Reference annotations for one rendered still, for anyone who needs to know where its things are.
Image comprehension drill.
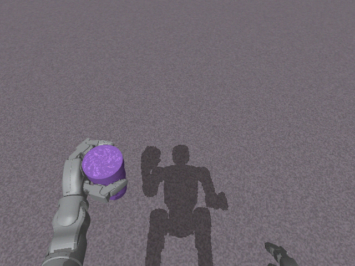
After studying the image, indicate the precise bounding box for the left robot arm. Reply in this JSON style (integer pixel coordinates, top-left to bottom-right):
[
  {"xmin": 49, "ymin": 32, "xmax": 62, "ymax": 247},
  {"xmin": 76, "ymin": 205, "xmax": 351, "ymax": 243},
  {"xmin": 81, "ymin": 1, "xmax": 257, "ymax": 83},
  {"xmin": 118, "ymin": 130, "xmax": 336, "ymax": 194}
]
[{"xmin": 42, "ymin": 195, "xmax": 90, "ymax": 266}]

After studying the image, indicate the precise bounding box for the right robot hand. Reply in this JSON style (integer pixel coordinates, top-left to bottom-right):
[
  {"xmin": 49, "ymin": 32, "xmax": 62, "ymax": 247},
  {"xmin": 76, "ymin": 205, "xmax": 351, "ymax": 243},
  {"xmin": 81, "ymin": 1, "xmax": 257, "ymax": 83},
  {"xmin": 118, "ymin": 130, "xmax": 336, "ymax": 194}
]
[{"xmin": 265, "ymin": 242, "xmax": 298, "ymax": 266}]

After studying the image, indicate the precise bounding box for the left robot hand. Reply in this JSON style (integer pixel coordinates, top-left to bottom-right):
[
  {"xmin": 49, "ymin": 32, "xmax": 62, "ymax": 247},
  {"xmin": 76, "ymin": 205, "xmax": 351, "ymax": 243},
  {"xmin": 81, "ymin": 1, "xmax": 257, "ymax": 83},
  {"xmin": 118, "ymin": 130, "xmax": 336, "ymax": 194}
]
[{"xmin": 62, "ymin": 138, "xmax": 128, "ymax": 203}]

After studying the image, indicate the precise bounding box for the cup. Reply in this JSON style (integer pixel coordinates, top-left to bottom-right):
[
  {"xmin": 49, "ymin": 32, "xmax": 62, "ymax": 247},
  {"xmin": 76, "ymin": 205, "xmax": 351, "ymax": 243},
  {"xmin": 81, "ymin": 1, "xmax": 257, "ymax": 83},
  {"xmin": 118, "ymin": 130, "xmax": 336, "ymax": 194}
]
[{"xmin": 82, "ymin": 145, "xmax": 127, "ymax": 200}]

